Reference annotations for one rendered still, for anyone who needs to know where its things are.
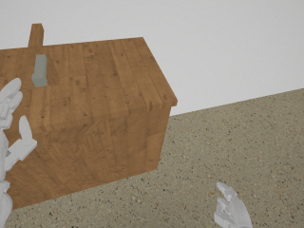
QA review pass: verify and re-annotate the tap lever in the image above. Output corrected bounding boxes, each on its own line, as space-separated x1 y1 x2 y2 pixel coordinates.
31 54 48 87

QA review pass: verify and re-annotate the robot right hand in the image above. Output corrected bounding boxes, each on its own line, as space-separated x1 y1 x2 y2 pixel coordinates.
214 181 253 228

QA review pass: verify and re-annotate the robot left hand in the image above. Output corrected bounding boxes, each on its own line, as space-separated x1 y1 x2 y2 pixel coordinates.
0 77 37 181

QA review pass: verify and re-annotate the robot left forearm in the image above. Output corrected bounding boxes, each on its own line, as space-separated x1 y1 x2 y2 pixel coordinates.
0 180 13 228

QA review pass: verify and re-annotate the counter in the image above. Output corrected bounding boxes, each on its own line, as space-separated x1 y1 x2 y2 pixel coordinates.
0 23 178 210

